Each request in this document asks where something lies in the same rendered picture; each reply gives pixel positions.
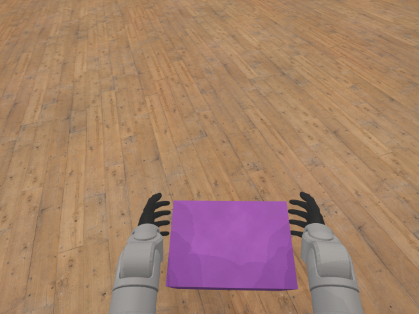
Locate left robot hand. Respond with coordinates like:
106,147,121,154
138,193,171,236

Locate left robot forearm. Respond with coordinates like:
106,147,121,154
109,224,163,314

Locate right robot hand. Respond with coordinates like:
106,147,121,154
288,192,325,237

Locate right robot forearm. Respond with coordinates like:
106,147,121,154
301,223,364,314

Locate carton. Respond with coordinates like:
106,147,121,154
166,200,298,291

